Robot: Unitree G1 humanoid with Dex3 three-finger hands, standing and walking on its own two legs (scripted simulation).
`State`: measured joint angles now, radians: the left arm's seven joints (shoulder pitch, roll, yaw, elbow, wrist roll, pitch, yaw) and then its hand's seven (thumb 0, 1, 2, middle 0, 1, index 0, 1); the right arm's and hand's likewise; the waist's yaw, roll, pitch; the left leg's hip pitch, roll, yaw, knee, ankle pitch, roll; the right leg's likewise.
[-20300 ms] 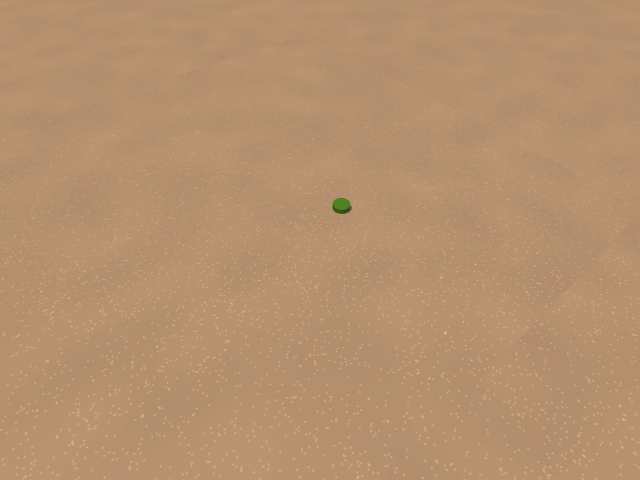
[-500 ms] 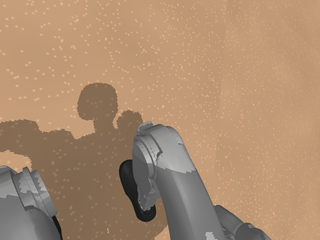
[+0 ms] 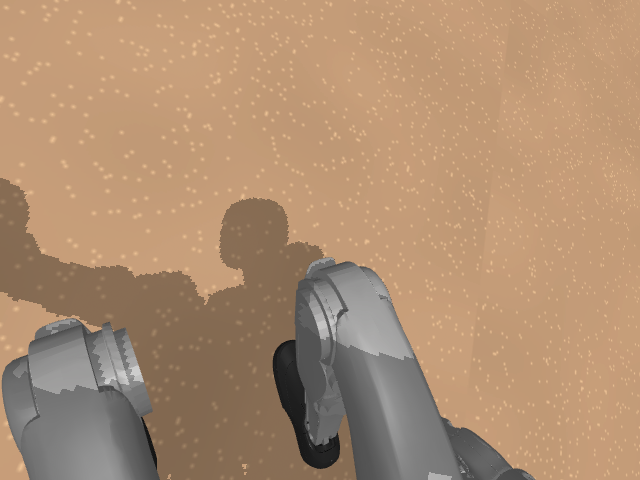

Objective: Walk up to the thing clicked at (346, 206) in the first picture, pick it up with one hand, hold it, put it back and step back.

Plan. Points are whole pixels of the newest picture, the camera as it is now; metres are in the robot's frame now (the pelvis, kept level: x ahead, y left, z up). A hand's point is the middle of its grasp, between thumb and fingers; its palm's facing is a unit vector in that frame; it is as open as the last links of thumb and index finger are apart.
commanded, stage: settle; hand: left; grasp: from above
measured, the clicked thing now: out of the picture +0.43 +0.35 -0.26
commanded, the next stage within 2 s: lift in 0.40 s
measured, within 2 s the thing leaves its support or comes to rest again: neither
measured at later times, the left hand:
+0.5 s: hand out of the picture +0.42 +0.34 -0.14, palm faces -0.44 -0.11 -0.89, open 9.0 cm
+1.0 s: hand out of the picture +0.38 +0.35 -0.05, palm faces -0.45 -0.12 -0.89, open 9.0 cm
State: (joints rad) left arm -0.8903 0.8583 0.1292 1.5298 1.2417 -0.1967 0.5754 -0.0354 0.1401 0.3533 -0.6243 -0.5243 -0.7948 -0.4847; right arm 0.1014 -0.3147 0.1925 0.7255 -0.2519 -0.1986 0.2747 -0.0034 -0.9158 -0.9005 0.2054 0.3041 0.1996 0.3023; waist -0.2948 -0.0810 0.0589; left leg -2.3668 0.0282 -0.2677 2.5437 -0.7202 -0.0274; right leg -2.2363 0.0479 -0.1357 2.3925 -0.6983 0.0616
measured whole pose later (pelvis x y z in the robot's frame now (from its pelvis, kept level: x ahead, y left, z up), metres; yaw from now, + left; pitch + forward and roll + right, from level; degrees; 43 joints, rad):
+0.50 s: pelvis -0.01 -0.01 +0.02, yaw +5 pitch +32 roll -9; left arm -0.94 0.76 0.08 1.42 1.22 -0.20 0.35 -0.04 0.14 0.35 -0.64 -0.51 -0.81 -0.48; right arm 0.14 -0.30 0.10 0.71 -0.15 -0.07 0.19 0.00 -0.91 -0.90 0.21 0.30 0.20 0.30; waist -0.23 0.00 -0.02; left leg -2.34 0.02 -0.19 2.44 -0.66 -0.03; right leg -2.24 0.02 -0.08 2.35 -0.67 0.05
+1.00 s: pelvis -0.01 -0.01 +0.08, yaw +7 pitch +34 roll -7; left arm -0.76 0.65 0.03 1.09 1.12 -0.15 0.17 -0.02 0.14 0.37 -0.60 -0.55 -0.77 -0.53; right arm 0.18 -0.28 -0.01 0.70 -0.07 0.01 0.12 0.00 -0.92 -0.90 0.21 0.30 0.20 0.30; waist -0.14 0.04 -0.13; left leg -2.20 0.02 -0.12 2.24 -0.64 0.00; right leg -2.11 0.00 -0.04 2.18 -0.67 0.05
